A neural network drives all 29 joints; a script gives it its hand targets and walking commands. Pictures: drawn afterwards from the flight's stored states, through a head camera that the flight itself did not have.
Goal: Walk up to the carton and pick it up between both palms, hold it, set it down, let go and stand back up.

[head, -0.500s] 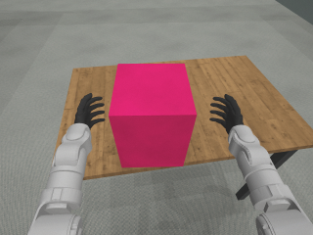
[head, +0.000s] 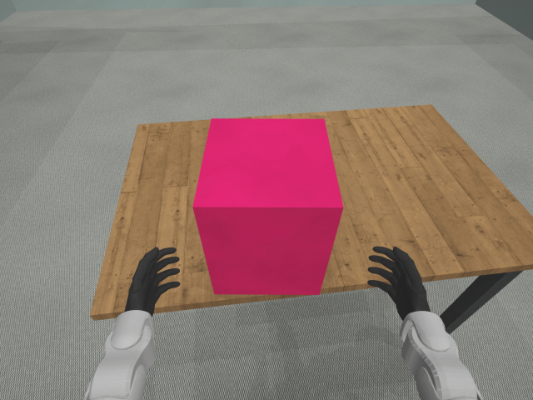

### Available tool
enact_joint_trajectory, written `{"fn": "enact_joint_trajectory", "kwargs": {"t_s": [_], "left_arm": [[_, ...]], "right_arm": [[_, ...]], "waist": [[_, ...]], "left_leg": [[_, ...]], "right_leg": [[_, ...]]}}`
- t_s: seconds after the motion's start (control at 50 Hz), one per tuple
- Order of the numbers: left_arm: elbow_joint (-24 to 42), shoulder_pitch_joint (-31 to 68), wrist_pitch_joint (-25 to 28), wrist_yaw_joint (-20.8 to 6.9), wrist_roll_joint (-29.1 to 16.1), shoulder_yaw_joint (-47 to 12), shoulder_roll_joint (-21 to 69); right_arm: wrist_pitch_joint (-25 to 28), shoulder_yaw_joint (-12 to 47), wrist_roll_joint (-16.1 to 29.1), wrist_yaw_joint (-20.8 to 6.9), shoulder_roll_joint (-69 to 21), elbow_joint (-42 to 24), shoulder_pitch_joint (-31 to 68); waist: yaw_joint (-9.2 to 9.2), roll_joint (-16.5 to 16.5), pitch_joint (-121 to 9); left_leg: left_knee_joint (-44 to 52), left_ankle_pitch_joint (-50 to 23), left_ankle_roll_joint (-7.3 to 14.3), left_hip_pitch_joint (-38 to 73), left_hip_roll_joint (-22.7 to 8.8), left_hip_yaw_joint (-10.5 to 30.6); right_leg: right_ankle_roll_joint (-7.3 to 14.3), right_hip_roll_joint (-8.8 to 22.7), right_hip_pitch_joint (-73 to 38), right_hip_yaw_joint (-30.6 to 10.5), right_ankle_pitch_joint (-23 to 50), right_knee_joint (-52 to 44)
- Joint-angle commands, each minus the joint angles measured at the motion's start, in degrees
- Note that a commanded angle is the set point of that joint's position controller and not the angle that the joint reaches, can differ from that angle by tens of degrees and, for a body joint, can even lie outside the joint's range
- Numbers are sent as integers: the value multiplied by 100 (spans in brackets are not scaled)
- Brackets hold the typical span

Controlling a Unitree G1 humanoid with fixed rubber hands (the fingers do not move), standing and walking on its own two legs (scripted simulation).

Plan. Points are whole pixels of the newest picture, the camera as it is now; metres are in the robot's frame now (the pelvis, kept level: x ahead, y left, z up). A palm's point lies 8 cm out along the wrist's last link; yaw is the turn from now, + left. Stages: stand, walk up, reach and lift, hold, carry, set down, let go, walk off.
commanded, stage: set down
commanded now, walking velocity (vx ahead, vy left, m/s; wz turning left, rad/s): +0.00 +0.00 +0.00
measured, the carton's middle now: (267, 209) +0.43 +0.02 +0.03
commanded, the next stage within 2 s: let go in 1.82 s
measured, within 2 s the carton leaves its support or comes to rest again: neither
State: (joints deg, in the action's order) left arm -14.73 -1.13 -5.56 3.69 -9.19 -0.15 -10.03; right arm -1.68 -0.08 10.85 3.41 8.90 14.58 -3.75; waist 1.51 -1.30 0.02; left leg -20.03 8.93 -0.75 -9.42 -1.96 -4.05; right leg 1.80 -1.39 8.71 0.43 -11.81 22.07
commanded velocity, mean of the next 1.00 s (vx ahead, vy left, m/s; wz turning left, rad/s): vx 0.00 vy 0.00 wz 0.00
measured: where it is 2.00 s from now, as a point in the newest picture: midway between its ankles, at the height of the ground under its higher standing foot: outside the picture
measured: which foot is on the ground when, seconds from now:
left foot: down 0.00-1.00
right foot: down 0.00-1.00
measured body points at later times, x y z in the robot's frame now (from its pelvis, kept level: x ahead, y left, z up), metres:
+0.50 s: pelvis +0.00 +0.01 +0.00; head +0.00 +0.03 +0.45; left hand +0.24 +0.21 -0.01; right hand +0.24 -0.18 +0.00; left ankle +0.02 +0.13 -0.75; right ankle +0.00 -0.10 -0.75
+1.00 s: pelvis +0.03 +0.02 +0.00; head +0.04 +0.03 +0.45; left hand +0.21 +0.24 -0.05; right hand +0.22 -0.19 -0.05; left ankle +0.02 +0.13 -0.75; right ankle +0.00 -0.10 -0.75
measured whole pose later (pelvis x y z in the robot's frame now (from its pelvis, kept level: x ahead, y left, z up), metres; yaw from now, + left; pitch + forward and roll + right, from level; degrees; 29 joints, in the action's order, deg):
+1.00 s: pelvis +0.03 +0.02 +0.00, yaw -1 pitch -4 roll +0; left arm -15.1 -16.5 -4.4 4.2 -2.7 -2.0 -10.1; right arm 7.6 1.0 6.1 -1.2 10.8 23.6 -15.4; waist 1.8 -0.7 4.1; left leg -21.0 12.8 0.5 -4.6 -1.1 -5.0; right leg 0.2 -0.5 2.3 -0.6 -13.2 19.2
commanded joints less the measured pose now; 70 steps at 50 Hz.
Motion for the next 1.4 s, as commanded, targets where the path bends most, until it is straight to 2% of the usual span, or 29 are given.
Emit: {"fn": "enact_joint_trajectory", "kwargs": {"t_s": [0.0, 0.02, 0.08, 0.1, 0.12, 0.14, 0.18, 0.24, 0.26, 0.28, 0.36, 0.38, 0.4, 0.44, 0.48, 0.6, 0.62, 0.64, 0.66, 0.72, 0.8, 0.82, 0.84, 0.86, 0.88, 1.0, 1.02, 1.12, 1.38], "left_arm": [[1344, 641, 643, 26, 76, 70, -475], [1771, 2119, 724, 51, -163, 20, -895], [1375, 1514, 734, 93, -104, -6, -762], [820, -283, 637, 20, 202, -72, -273], [2202, 2508, 761, 100, -239, 104, -1089], [593, 540, 504, 115, 157, -189, -406], [1846, 1348, 548, 70, -37, 13, -730], [1218, 546, 263, 116, 198, -104, -399], [1960, 727, 334, 174, 128, -9, -535], [1428, 710, 155, 175, 254, -144, -510], [2141, 711, 58, 262, 142, -130, -509], [1275, 209, -114, 234, 401, -172, -345], [2277, 612, -38, 278, 191, -13, -544], [1403, -84, -250, 263, 451, -87, -287], [1929, 328, -161, 307, 259, -83, -417], [1527, -704, 87, 216, 519, -53, -350], [2245, -474, 267, 252, 379, 101, -563], [1346, -829, 191, 212, 574, -41, -363], [1971, -452, 336, 238, 405, 30, -483], [1125, -900, 292, 208, 565, -138, -346], [1786, -721, 490, 260, 440, -29, -498], [839, -1100, 341, 180, 656, -114, -374], [1510, -837, 429, 162, 512, 54, -546], [798, -1243, 323, 106, 679, -83, -384], [1588, -896, 492, 125, 464, 115, -585], [539, -1180, 192, 0, 834, 42, -390], [1196, -888, 353, 33, 647, 173, -560], [143, -1182, 268, -118, 887, 127, -507], [-231, -566, 92, -263, 818, 288, -794]], "right_arm": [[622, -142, -66, -62, 483, -1447, 596], [665, -382, -88, -23, 766, -1957, 1871], [638, -323, -115, -72, 646, -1489, 1376], [623, 40, -100, -69, 337, -760, -309], [703, -412, 28, -9, 748, -2311, 2255], [486, -87, -122, -58, 514, -484, 668], [629, -149, 31, -21, 544, -1833, 1239], [473, -92, -112, -21, 528, -1001, 570], [559, -156, -3, -23, 566, -1570, 631], [427, -159, -138, -17, 581, -1026, 729], [425, -298, -113, -40, 630, -1565, 678], [283, -177, -266, -66, 659, -616, 249], [357, -241, -54, -72, 617, -1635, 512], [219, -136, -225, -121, 654, -774, 10], [339, -184, -118, -167, 710, -1484, 466], [671, -176, -325, -255, 769, -825, -488], [827, -293, -225, -281, 745, -1528, -344], [799, -225, -387, -315, 777, -620, -564], [907, -319, -303, -354, 793, -1172, -349], [886, -199, -444, -426, 757, -358, -636], [1130, -239, -247, -435, 896, -974, -469], [1053, -140, -450, -441, 825, -38, -743], [1152, -227, -344, -442, 842, -729, -583], [1100, -121, -445, -429, 909, -2, -846], [1267, -234, -311, -433, 908, -804, -619], [1223, -194, -601, -450, 953, 576, -775], [1370, -259, -496, -457, 911, -115, -587], [1418, -245, -778, -453, 964, 1099, -712], [1416, -329, -1040, -411, 836, 1507, -247]], "waist": [[70, -24, -1618], [-52, 66, -2031], [41, -85, -1220], [-17, -86, -703], [84, 51, -1761], [-64, -43, -357], [64, -83, -1175], [-10, 1, -514], [32, 44, -830], [-44, 130, -540], [-25, 169, -931], [-122, 253, -308], [31, 248, -820], [19, 222, -278], [85, 72, -689], [-17, 135, -777], [93, 147, -1134], [-38, 217, -656], [66, 214, -914], [-17, 242, -344], [85, 134, -756], [-11, 200, -283], [87, 126, -717], [-35, 147, -368], [121, 144, -845], [-20, 208, -165], [104, 118, -549], [-56, 232, -137], [-27, 154, -296]], "left_leg": [[143, -1052, 101, 846, 176, 221], [117, -768, 116, 424, 219, 185], [224, -305, 122, 409, 197, 216], [242, -695, 114, 755, 187, 319], [271, -211, 164, 187, 240, 187], [295, -113, 85, 437, 186, 280], [280, -206, 137, 552, 235, 213], [315, -231, 61, 726, 200, 239], [320, -258, 71, 817, 209, 218], [318, -192, 40, 730, 209, 219], [278, -431, -6, 896, 184, 225], [286, -362, -53, 929, 188, 220], [306, -494, 8, 958, 177, 201], [328, -436, -24, 1021, 164, 206], [266, -561, 3, 946, 159, 192], [114, -1496, -102, 1336, 135, 180], [100, -1597, -70, 1327, 137, 162], [102, -1500, -129, 1279, 122, 179], [127, -1485, -133, 1225, 118, 177], [145, -1325, -138, 1246, 104, 177], [45, -1685, -153, 1202, 102, 205], [24, -1691, -195, 1236, 99, 183], [-2, -1817, -174, 1314, 135, 173], [-30, -1868, -193, 1400, 145, 217], [-54, -2061, -182, 1408, 138, 197], [-61, -1878, -206, 1482, 142, 181], [-99, -1981, -167, 1434, 150, 140], [-175, -2057, -220, 1621, 156, 145], [-205, -1457, -102, 1331, 191, 17]], "right_leg": [[-161, 103, -425, -384, 1471, -393], [-187, 138, -285, -429, 1412, -319], [-173, 172, 15, -423, 764, -457], [-96, 179, -333, -452, 1193, -560], [-210, 230, -204, -471, 799, -439], [-113, 212, 137, -430, 547, -533], [-124, 251, -173, -460, 630, -594], [-105, 237, 2, -418, 621, -680], [-102, 221, -9, -387, 597, -650], [-96, 222, 179, -361, 477, -686], [-99, 187, 76, -298, 675, -611], [-49, 172, 208, -271, 500, -706], [-78, 175, -11, -299, 579, -682], [-19, 135, 158, -255, 380, -740], [-66, 142, 130, -268, 494, -668], [-91, 48, -53, -185, 1494, -579], [-116, 52, -139, -206, 1555, -548], [-62, 21, 24, -145, 1370, -586], [-60, 32, -25, -156, 1294, -587], [-5, 47, 201, -155, 1056, -676], [-58, 14, -54, -173, 1436, -551], [-6, 8, 64, -122, 1386, -632], [-52, 24, -68, -157, 1597, -609], [-36, 34, 63, -143, 1773, -632], [-63, 12, -74, -143, 1896, -550], [-5, -4, 217, -80, 1605, -665], [-56, -22, 67, -51, 1690, -579], [-45, -10, 318, -22, 1816, -602], [-150, 54, 282, 42, 1477, -492]]}}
